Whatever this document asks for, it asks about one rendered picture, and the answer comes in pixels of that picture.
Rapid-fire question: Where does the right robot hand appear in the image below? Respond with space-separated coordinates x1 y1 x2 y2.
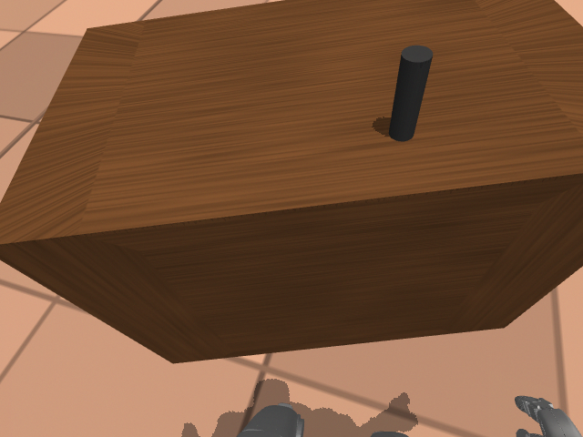
515 396 582 437

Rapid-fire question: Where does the can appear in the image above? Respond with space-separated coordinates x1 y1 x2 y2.
389 46 433 142

